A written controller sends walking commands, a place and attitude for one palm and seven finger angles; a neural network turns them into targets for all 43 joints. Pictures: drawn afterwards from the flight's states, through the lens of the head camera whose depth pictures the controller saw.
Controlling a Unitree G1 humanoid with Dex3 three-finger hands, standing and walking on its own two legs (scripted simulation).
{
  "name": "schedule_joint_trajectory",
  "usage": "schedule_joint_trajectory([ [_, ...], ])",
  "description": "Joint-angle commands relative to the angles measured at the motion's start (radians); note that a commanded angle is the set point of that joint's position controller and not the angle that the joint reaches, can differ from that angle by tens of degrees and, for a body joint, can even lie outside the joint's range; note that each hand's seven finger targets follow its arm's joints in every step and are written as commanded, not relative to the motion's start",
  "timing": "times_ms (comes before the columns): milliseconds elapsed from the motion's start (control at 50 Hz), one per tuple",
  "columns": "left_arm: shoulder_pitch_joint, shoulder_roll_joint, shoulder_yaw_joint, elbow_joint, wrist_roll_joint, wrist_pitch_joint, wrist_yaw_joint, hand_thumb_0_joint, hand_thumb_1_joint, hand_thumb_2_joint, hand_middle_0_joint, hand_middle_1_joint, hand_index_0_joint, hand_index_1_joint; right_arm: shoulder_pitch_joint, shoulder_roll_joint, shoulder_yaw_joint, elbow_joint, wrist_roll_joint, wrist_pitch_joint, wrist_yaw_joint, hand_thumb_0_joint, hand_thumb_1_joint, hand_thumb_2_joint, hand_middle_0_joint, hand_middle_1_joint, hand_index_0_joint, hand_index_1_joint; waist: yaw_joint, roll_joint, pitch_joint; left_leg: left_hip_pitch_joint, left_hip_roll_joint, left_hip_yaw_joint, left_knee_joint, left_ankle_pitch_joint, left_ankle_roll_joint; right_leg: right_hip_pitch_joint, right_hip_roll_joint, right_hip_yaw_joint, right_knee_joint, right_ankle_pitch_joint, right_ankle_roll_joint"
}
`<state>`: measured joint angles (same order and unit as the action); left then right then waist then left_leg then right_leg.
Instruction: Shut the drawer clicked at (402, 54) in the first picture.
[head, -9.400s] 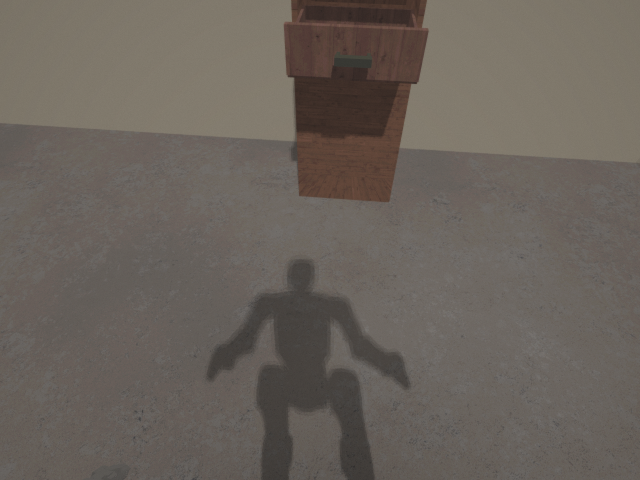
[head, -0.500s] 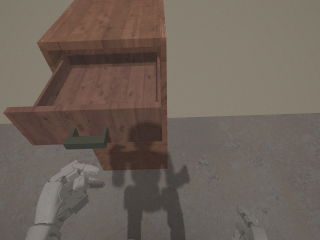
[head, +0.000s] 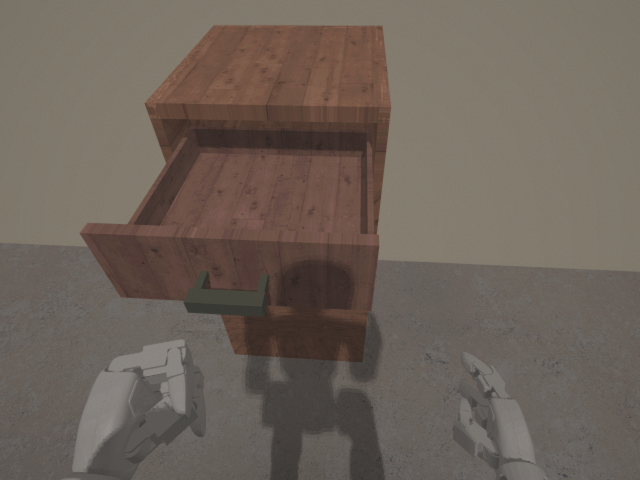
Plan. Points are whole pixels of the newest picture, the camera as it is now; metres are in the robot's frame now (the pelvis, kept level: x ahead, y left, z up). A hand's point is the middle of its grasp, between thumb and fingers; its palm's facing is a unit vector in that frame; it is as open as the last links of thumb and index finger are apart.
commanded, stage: raise the hand and make a fist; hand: left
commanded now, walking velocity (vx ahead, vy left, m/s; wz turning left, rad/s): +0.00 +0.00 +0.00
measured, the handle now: (230, 290) +0.34 +0.16 +0.07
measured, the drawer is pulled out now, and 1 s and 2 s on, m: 0.30 0.30 0.30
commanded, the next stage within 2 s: bring the fist close to the handle in 0.64 s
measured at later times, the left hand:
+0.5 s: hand (194, 403) +0.16 +0.13 +0.15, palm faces +0.03 -1.00 -0.09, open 3.3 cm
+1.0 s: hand (194, 404) +0.16 +0.13 +0.13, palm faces +0.05 -1.00 -0.06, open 3.3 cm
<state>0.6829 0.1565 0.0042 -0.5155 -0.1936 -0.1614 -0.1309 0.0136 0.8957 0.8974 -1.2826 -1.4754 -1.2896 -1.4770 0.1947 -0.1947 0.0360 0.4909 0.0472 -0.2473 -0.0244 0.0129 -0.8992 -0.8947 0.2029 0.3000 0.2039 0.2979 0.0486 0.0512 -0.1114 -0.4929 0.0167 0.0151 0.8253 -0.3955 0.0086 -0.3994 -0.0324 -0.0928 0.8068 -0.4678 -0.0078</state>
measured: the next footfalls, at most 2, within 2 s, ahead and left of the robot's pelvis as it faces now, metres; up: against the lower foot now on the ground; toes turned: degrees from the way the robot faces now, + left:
none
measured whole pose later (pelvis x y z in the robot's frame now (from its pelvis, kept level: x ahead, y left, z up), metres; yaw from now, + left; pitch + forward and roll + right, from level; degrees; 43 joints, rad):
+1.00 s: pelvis +0.00 -0.03 +0.01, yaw +1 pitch +1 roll +0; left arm 0.64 0.18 0.11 -0.43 -0.26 -0.11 -0.21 0.01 0.89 0.90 -1.40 -1.60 -1.40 -1.60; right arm 0.23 -0.24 0.04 0.58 0.06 -0.34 -0.06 0.01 -0.90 -0.89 0.20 0.30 0.20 0.30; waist 0.06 0.06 -0.09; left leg -0.38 0.04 -0.01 0.71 -0.35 -0.03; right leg -0.30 0.00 -0.11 0.71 -0.43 -0.04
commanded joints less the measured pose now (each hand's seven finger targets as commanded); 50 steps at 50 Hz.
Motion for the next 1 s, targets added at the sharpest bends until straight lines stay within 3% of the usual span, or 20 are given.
schedule_joint_trajectory([
  [0, 0.004, 0.058, 0.004, -0.295, 0.006, 0.009, 0.004, 0.000, 0.900, 0.900, -1.400, -1.600, -1.400, -1.600, -0.066, -0.117, -0.036, -0.172, 0.001, -0.039, -0.008, 0.000, -0.900, -0.900, 0.200, 0.300, 0.200, 0.300, -0.018, -0.022, -0.012, 0.140, 0.005, -0.047, -0.163, 0.224, 0.028, -0.030, 0.039, -0.017, -0.135, 0.275, -0.001],
  [40, 0.000, 0.064, 0.004, -0.353, 0.004, 0.022, 0.010, 0.000, 0.900, 0.900, -1.400, -1.600, -1.400, -1.600, -0.071, -0.115, -0.030, -0.185, 0.002, -0.041, -0.005, 0.000, -0.900, -0.900, 0.200, 0.300, 0.200, 0.300, -0.015, -0.007, -0.028, 0.155, 0.008, -0.050, -0.167, 0.224, 0.026, -0.022, 0.039, -0.020, -0.134, 0.267, -0.003],
  [80, 0.005, 0.084, 0.036, -0.363, 0.004, 0.031, 0.027, 0.000, 0.900, 0.900, -1.400, -1.600, -1.400, -1.600, -0.084, -0.114, -0.027, -0.177, 0.002, -0.040, -0.005, 0.000, -0.900, -0.900, 0.200, 0.300, 0.200, 0.300, -0.008, -0.030, -0.014, 0.149, 0.010, -0.054, -0.173, 0.210, 0.023, -0.014, 0.042, -0.022, -0.145, 0.253, -0.004],
  [140, -0.030, 0.061, 0.007, -0.394, 0.000, 0.044, 0.035, 0.000, 0.900, 0.900, -1.400, -1.600, -1.400, -1.600, -0.076, -0.114, -0.017, -0.186, 0.004, -0.046, -0.002, 0.000, -0.900, -0.900, 0.200, 0.300, 0.200, 0.300, -0.019, -0.009, -0.001, 0.155, 0.010, -0.055, -0.186, 0.171, 0.020, -0.025, 0.040, -0.023, -0.156, 0.213, -0.002],
  [180, -0.042, 0.087, 0.038, -0.370, -0.002, 0.059, 0.041, 0.000, 0.900, 0.900, -1.400, -1.600, -1.400, -1.600, -0.093, -0.119, -0.016, -0.173, 0.007, -0.049, -0.009, 0.000, -0.900, -0.900, 0.200, 0.300, 0.200, 0.300, -0.015, -0.042, 0.033, 0.139, 0.010, -0.059, -0.194, 0.127, 0.021, -0.027, 0.041, -0.016, -0.182, 0.170, -0.002],
  [340, -0.034, 0.103, 0.082, -0.322, -0.033, 0.122, 0.016, 0.000, 0.900, 0.900, -1.400, -1.600, -1.400, -1.600, -0.097, -0.122, -0.015, -0.167, 0.018, -0.059, -0.029, 0.000, -0.900, -0.900, 0.200, 0.300, 0.200, 0.300, -0.002, -0.068, 0.024, 0.151, -0.004, -0.032, -0.206, 0.124, 0.023, 0.011, 0.029, 0.013, -0.235, 0.168, 0.004],
  [480, -0.056, 0.156, 0.172, -0.323, -0.056, 0.052, 0.024, 0.000, 0.900, 0.900, -1.400, -1.600, -1.400, -1.600, -0.089, -0.118, -0.026, -0.129, 0.015, -0.105, -0.037, 0.000, -0.900, -0.900, 0.200, 0.300, 0.200, 0.300, 0.001, -0.052, 0.026, 0.167, -0.011, -0.021, -0.177, 0.156, 0.023, 0.017, 0.021, 0.050, -0.278, 0.182, 0.007],
  [500, -0.039, 0.141, 0.160, -0.327, -0.055, 0.041, 0.019, 0.000, 0.900, 0.900, -1.400, -1.600, -1.400, -1.600, -0.077, -0.117, -0.027, -0.128, 0.014, -0.112, -0.035, 0.000, -0.900, -0.900, 0.200, 0.300, 0.200, 0.300, 0.001, -0.023, 0.012, 0.183, -0.013, -0.016, -0.177, 0.174, 0.024, 0.021, 0.022, 0.047, -0.271, 0.208, 0.006],
  [560, -0.033, 0.132, 0.148, -0.293, -0.069, 0.028, -0.004, 0.000, 0.900, 0.900, -1.400, -1.600, -1.400, -1.600, -0.077, -0.122, -0.029, -0.120, 0.018, -0.137, -0.033, 0.000, -0.900, -0.900, 0.200, 0.300, 0.200, 0.300, -0.003, -0.033, 0.013, 0.178, -0.014, -0.016, -0.169, 0.184, 0.024, 0.027, 0.017, 0.054, -0.269, 0.253, 0.011],
  [600, -0.037, 0.132, 0.150, -0.251, -0.073, 0.032, -0.019, 0.000, 0.900, 0.900, -1.400, -1.600, -1.400, -1.600, -0.078, -0.124, -0.031, -0.105, 0.019, -0.142, -0.038, 0.000, -0.900, -0.900, 0.200, 0.300, 0.200, 0.300, -0.008, -0.061, 0.053, 0.173, -0.014, -0.017, -0.169, 0.178, 0.024, 0.020, 0.014, 0.069, -0.295, 0.250, 0.015],
  [660, -0.029, 0.157, 0.184, -0.222, -0.081, 0.044, -0.045, 0.000, 0.900, 0.900, -1.400, -1.600, -1.400, -1.600, -0.089, -0.123, -0.034, -0.106, 0.022, -0.148, -0.047, 0.000, -0.900, -0.900, 0.200, 0.300, 0.200, 0.300, 0.001, -0.118, 0.038, 0.170, -0.016, -0.015, -0.165, 0.190, 0.025, 0.041, 0.004, 0.094, -0.305, 0.295, 0.029],
  [720, -0.041, 0.153, 0.189, -0.242, -0.083, 0.043, -0.056, 0.000, 0.900, 0.900, -1.400, -1.600, -1.400, -1.600, -0.092, -0.118, -0.030, -0.105, 0.023, -0.153, -0.049, 0.000, -0.900, -0.900, 0.200, 0.300, 0.200, 0.300, 0.005, -0.073, 0.023, 0.195, -0.019, -0.013, -0.175, 0.219, 0.027, 0.057, 0.006, 0.083, -0.296, 0.337, 0.026],
  [860, -0.071, 0.122, 0.176, -0.154, -0.096, -0.003, -0.078, 0.000, 0.900, 0.900, -1.400, -1.600, -1.400, -1.600, -0.076, -0.128, -0.034, -0.077, 0.015, -0.163, -0.044, 0.000, -0.900, -0.900, 0.200, 0.300, 0.200, 0.300, -0.009, -0.082, 0.020, 0.192, -0.021, -0.016, -0.169, 0.248, 0.022, 0.051, 0.009, 0.069, -0.260, 0.438, 0.035],
  [880, -0.072, 0.123, 0.168, -0.156, -0.090, -0.009, -0.078, 0.000, 0.900, 0.900, -1.400, -1.600, -1.400, -1.600, -0.082, -0.131, -0.035, -0.077, 0.013, -0.164, -0.041, 0.000, -0.900, -0.900, 0.200, 0.300, 0.200, 0.300, -0.008, -0.062, 0.018, 0.190, -0.023, -0.015, -0.165, 0.250, 0.023, 0.053, 0.010, 0.072, -0.259, 0.439, 0.032],
  [940, -0.114, 0.127, 0.160, -0.119, -0.079, -0.028, -0.081, 0.000, 0.900, 0.900, -1.400, -1.600, -1.400, -1.600, -0.069, -0.134, -0.039, -0.074, 0.008, -0.154, -0.040, 0.000, -0.900, -0.900, 0.200, 0.300, 0.200, 0.300, -0.022, -0.098, 0.014, 0.170, -0.024, -0.017, -0.161, 0.231, 0.023, 0.038, 0.007, 0.078, -0.256, 0.403, 0.035],
  [980, -0.124, 0.148, 0.184, -0.108, -0.070, -0.043, -0.073, 0.000, 0.900, 0.900, -1.400, -1.600, -1.400, -1.600, -0.077, -0.134, -0.043, -0.067, 0.005, -0.147, -0.041, 0.000, -0.900, -0.900, 0.200, 0.300, 0.200, 0.300, -0.017, -0.067, 0.016, 0.170, -0.023, -0.014, -0.159, 0.221, 0.024, 0.031, 0.012, 0.078, -0.260, 0.349, 0.025],
])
